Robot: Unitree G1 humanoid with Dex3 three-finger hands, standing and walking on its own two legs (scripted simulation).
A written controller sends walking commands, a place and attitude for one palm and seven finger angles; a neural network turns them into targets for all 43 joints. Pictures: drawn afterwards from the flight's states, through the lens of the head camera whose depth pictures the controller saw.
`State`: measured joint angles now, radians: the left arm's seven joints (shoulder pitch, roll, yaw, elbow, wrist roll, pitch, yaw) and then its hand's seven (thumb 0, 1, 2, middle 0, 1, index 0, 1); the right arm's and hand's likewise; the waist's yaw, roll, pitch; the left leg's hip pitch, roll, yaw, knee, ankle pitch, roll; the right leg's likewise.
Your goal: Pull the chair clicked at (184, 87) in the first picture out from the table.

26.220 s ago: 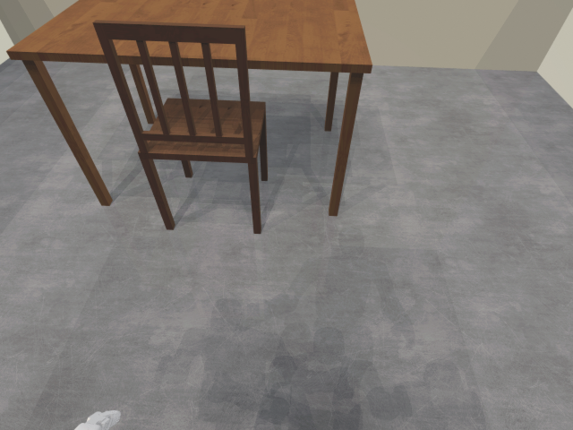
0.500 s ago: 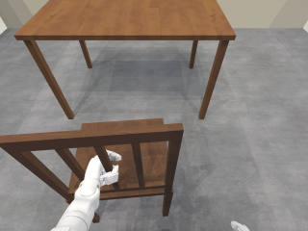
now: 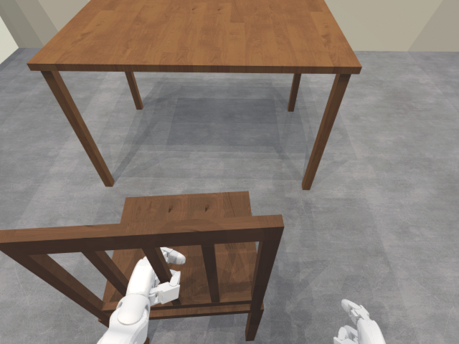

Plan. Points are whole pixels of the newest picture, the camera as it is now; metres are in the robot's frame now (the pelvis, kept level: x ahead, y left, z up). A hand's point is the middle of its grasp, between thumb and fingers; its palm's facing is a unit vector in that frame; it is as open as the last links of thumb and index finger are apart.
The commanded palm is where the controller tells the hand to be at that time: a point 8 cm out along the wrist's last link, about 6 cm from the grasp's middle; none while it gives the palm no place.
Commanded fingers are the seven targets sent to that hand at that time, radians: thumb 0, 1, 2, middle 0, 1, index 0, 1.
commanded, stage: stop walking, hand still on the chair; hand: left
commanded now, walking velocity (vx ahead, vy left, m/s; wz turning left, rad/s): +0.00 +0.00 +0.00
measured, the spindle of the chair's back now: (166, 278) +0.26 +0.15 -0.09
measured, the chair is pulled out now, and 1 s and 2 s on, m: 0.63 0.63 0.63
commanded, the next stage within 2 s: open the thumb and straighten the fingers in 0.12 s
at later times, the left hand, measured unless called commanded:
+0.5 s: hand (164, 277) +0.25 +0.15 -0.07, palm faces +0.00 -0.99 -0.16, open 8.9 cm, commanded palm +0.23 +0.19 -0.05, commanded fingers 0.00 -0.55 0.20 -0.38 -1.09 -0.38 -1.09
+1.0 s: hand (167, 276) +0.26 +0.14 -0.08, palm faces +0.01 -0.99 -0.15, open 17.2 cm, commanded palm +0.24 +0.19 -0.05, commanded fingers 0.00 -0.55 0.20 0.00 0.00 0.00 0.00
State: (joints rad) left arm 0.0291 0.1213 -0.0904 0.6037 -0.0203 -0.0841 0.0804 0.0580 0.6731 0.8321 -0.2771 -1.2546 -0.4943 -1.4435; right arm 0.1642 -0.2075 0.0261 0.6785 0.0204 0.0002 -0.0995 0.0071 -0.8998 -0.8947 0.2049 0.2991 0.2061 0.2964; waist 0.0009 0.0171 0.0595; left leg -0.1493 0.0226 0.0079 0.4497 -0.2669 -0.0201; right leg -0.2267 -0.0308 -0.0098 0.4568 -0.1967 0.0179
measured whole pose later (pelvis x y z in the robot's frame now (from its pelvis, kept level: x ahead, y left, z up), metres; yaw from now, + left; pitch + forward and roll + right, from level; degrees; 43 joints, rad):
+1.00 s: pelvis +0.03 +0.00 -0.04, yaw +3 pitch +11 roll -1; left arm 0.25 0.17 -0.07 0.04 -0.06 0.24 0.03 -0.01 -0.53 0.20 -0.05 -0.14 -0.05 -0.14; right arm 0.23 -0.26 0.02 0.52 0.03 -0.10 -0.07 0.01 -0.90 -0.89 0.21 0.30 0.21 0.30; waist -0.03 0.05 -0.11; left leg -0.58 0.01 -0.05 0.87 -0.50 -0.02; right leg -0.62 -0.05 -0.05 0.85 -0.43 0.02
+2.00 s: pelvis +0.01 +0.01 -0.07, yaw +3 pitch +12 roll -2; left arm 0.85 0.17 -0.15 -0.41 -0.04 0.17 0.04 -0.01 -0.53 0.20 0.00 0.00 0.00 0.00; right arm 0.26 -0.21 0.01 0.41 0.04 -0.11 -0.12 0.01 -0.90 -0.89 0.21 0.30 0.21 0.30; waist -0.01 0.04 -0.18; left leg -0.72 0.01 -0.07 1.07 -0.56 -0.01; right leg -0.74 -0.06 -0.07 1.01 -0.48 0.03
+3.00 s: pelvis +0.01 -0.02 -0.01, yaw +4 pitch -3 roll -1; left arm 0.63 0.40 0.21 -0.43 -0.05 0.05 0.14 0.00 0.34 0.63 -0.13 -0.19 -0.46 -0.35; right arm 0.19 -0.24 0.03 0.66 0.02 -0.19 -0.15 0.01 -0.90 -0.90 0.20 0.30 0.21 0.30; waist 0.09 0.12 0.03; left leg -0.20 0.04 -0.07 0.63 -0.38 -0.04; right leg -0.23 -0.02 -0.09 0.60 -0.31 -0.01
